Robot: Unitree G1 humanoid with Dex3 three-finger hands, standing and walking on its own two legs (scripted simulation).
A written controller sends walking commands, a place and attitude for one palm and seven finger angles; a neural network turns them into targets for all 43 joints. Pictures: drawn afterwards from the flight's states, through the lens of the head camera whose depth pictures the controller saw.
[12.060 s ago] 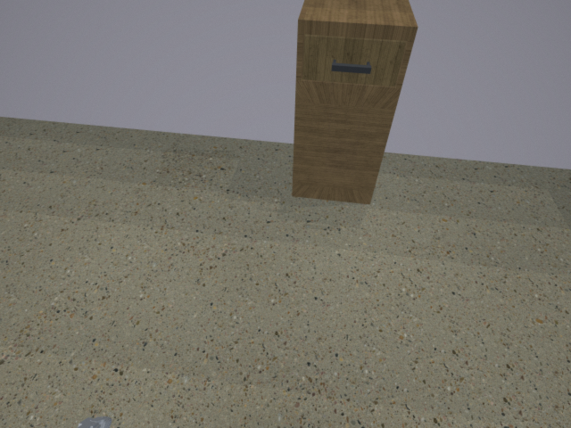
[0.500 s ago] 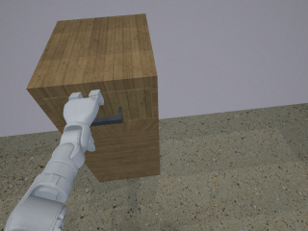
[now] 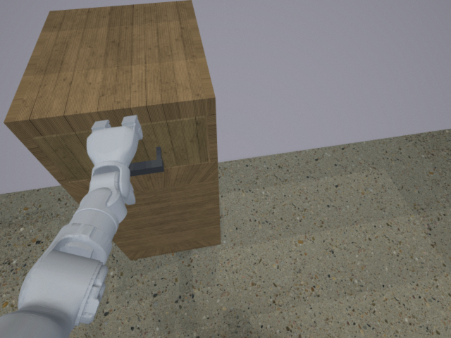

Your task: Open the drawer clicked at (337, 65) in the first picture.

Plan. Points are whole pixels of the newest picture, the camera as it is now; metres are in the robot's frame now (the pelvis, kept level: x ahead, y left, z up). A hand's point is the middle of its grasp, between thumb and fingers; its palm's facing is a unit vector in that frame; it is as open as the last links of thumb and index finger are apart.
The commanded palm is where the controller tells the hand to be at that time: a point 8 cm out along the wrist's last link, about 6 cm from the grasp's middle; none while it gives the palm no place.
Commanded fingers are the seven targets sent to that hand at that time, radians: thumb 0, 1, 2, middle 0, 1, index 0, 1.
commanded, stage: move the hooked fingers above the handle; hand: left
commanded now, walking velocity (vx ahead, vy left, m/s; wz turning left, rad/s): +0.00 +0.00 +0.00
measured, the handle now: (132, 162) +0.50 +0.20 -0.03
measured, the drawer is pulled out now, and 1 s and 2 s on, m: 0.00 0.00 0.00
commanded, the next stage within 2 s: lower the fingers behind the handle in 0.58 s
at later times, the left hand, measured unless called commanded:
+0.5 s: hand (122, 164) +0.44 +0.19 +0.03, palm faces +0.01 -0.03 -1.00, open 13.8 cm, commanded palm +0.42 +0.19 +0.08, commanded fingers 0.00 -0.50 0.30 -0.30 -1.20 -0.30 -1.20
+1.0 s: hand (125, 172) +0.44 +0.19 +0.01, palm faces -0.04 -0.05 -1.00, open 13.8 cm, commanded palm +0.42 +0.19 +0.06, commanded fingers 0.00 -0.50 0.30 -0.30 -1.20 -0.30 -1.20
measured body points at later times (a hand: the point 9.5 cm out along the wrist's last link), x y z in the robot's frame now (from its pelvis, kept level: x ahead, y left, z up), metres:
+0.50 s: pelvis -0.01 +0.00 +0.00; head +0.05 -0.01 +0.45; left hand +0.44 +0.19 +0.08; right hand +0.03 -0.26 -0.13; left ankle +0.02 +0.09 -0.71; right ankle -0.04 -0.10 -0.71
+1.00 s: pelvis +0.00 -0.01 +0.00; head +0.06 -0.02 +0.44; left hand +0.44 +0.19 +0.07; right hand +0.05 -0.27 -0.13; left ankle +0.02 +0.09 -0.71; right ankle -0.04 -0.10 -0.71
